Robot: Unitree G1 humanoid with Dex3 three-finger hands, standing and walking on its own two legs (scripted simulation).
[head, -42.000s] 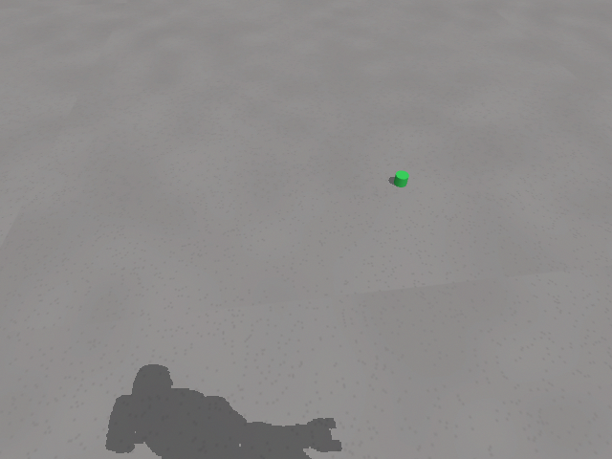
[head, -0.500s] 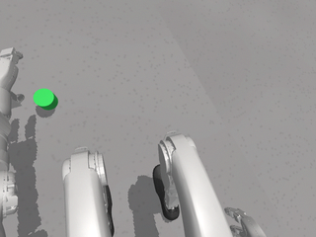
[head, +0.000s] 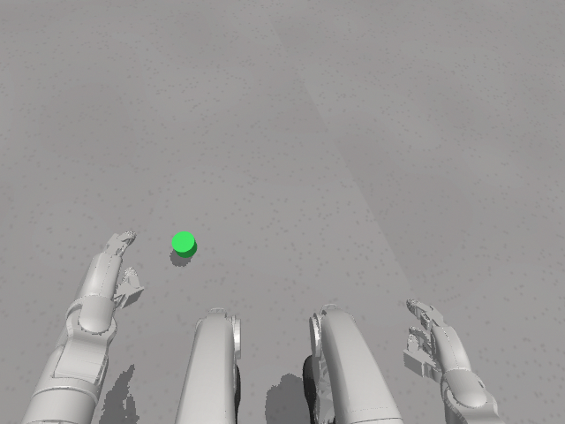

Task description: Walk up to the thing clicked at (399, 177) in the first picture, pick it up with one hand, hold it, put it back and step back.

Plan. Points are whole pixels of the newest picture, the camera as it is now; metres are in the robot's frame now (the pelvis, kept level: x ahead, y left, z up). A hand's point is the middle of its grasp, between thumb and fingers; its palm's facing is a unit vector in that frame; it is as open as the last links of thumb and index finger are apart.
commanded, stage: home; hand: left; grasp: from above
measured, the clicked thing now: (184, 244) +0.53 +0.24 -0.53
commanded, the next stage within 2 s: none
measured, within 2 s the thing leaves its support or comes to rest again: neither
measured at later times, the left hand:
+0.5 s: hand (101, 325) +0.24 +0.18 +0.10, palm faces +0.10 -0.97 -0.20, open 7.4 cm
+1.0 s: hand (89, 338) +0.22 +0.19 +0.11, palm faces +0.10 -0.98 -0.19, open 7.4 cm
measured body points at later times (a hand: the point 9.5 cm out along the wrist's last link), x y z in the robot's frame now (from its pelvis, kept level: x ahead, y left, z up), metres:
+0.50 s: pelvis +0.06 +0.00 +0.15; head +0.09 +0.01 +0.60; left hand +0.23 +0.24 +0.11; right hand +0.21 -0.24 +0.08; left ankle +0.07 +0.11 -0.52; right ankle +0.08 -0.13 -0.52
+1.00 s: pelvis +0.07 +0.00 +0.16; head +0.09 +0.01 +0.61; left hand +0.21 +0.24 +0.13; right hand +0.25 -0.23 +0.11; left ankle +0.07 +0.11 -0.52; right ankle +0.08 -0.13 -0.52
